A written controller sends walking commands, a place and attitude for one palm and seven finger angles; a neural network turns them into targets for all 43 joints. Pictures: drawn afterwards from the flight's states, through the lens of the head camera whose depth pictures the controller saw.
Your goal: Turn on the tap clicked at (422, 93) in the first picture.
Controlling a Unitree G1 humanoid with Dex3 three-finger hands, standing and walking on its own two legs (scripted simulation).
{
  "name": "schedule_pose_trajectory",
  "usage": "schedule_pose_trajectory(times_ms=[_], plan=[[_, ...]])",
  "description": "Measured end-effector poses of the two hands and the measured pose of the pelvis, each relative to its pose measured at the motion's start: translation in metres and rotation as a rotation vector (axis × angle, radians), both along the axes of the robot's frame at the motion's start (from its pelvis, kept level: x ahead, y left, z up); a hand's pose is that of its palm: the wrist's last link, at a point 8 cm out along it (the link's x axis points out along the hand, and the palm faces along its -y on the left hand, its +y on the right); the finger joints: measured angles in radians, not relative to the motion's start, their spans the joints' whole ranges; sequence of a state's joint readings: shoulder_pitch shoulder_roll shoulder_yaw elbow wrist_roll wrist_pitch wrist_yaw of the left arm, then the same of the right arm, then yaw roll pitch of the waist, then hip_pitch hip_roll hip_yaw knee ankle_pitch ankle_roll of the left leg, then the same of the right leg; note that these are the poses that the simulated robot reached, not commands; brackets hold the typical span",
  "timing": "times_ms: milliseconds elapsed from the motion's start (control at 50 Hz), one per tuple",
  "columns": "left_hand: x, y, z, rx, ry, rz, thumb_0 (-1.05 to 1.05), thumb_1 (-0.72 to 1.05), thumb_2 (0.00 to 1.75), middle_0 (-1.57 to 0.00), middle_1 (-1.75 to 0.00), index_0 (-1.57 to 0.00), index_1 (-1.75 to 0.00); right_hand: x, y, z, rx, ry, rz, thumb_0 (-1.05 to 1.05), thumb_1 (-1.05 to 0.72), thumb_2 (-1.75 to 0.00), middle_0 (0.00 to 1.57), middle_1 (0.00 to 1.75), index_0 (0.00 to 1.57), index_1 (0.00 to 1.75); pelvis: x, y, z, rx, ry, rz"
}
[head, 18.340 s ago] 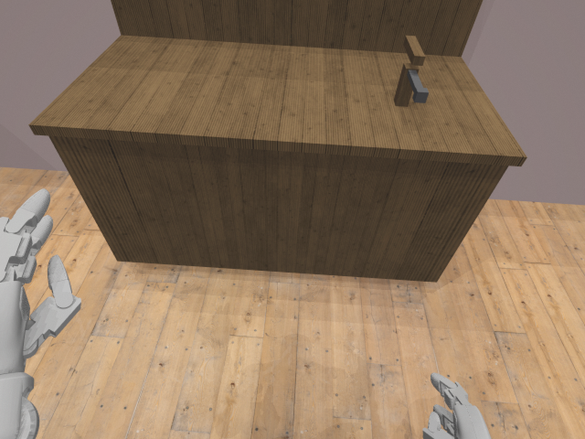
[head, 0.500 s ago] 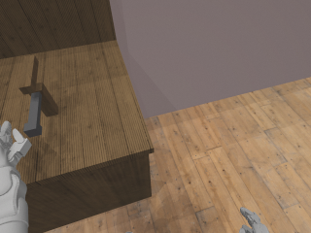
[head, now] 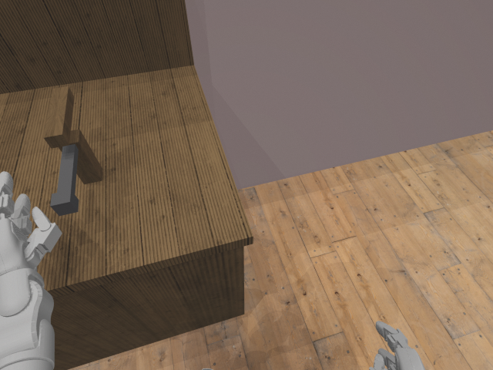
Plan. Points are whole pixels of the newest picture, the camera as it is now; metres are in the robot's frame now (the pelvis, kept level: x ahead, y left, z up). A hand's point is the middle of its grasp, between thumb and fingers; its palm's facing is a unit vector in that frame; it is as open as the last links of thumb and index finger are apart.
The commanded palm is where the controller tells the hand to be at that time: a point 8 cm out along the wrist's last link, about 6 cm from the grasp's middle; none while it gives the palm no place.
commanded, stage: push the lever round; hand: left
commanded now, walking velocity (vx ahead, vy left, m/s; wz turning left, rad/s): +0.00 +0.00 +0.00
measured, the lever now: (65, 202) +0.33 +0.32 +0.08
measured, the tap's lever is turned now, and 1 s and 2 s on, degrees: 0 17 41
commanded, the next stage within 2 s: none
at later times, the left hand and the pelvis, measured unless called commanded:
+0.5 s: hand (70, 225) +0.30 +0.30 +0.08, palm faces +0.57 -0.82 -0.09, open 7.7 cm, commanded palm +0.26 +0.33 +0.08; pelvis +0.00 +0.00 +0.00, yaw +0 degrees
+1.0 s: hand (100, 217) +0.32 +0.26 +0.08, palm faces +0.62 -0.78 -0.07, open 7.6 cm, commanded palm +0.27 +0.28 +0.08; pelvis +0.00 -0.01 +0.00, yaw +0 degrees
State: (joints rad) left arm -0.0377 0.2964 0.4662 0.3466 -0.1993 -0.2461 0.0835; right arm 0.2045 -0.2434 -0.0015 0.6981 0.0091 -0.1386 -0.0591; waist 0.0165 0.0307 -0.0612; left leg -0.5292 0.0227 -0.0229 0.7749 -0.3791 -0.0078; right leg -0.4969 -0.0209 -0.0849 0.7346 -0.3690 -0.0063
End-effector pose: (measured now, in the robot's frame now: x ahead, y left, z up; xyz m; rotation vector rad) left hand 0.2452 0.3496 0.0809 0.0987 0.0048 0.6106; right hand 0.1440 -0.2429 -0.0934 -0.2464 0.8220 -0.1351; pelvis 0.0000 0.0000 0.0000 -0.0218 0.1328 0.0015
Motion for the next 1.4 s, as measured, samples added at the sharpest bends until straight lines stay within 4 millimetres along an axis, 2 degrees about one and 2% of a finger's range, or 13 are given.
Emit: schedule_pose_trajectory(times_ms=[160, 520, 700, 1060, 1400], plan=[[0.003, -0.005, -0.003, -0.012, 0.004, -0.003, 0.02, 0.90, 0.90, -0.16, -0.15, -0.15, -0.15, 0.003, 0.002, 0.000, -0.002, -0.001, 0.011, 0.01, -0.90, -0.90, 0.20, 0.30, 0.21, 0.30, -0.001, 0.000, -0.001, -0.002, -0.002, 0.004], [0.007, -0.020, -0.002, -0.009, -0.009, -0.008, 0.02, 0.93, 0.91, -0.16, -0.15, -0.15, -0.15, -0.011, -0.006, -0.004, -0.003, 0.035, -0.012, 0.01, -0.90, -0.90, 0.20, 0.30, 0.20, 0.30, -0.001, -0.002, 0.000, -0.001, -0.006, 0.001], [0.009, -0.028, -0.004, -0.018, -0.012, 0.011, 0.01, 0.93, 0.92, -0.16, -0.15, -0.15, -0.15, -0.008, -0.006, -0.004, -0.001, 0.030, -0.005, 0.01, -0.90, -0.90, 0.20, 0.30, 0.20, 0.30, -0.003, -0.005, -0.001, 0.001, -0.008, 0.005], [0.023, -0.069, -0.003, -0.023, -0.020, 0.069, 0.02, 0.94, 0.92, -0.16, -0.15, -0.15, -0.15, 0.003, 0.000, -0.004, 0.027, 0.022, 0.019, 0.01, -0.90, -0.90, 0.20, 0.30, 0.20, 0.30, -0.001, -0.007, 0.000, 0.006, -0.014, 0.006], [0.031, -0.087, -0.003, -0.031, -0.013, 0.152, 0.02, 0.93, 0.92, -0.16, -0.15, -0.15, -0.15, 0.005, -0.003, -0.004, 0.017, 0.056, 0.013, 0.01, -0.90, -0.90, 0.20, 0.30, 0.20, 0.30, -0.001, -0.010, 0.001, 0.007, -0.021, 0.009]])
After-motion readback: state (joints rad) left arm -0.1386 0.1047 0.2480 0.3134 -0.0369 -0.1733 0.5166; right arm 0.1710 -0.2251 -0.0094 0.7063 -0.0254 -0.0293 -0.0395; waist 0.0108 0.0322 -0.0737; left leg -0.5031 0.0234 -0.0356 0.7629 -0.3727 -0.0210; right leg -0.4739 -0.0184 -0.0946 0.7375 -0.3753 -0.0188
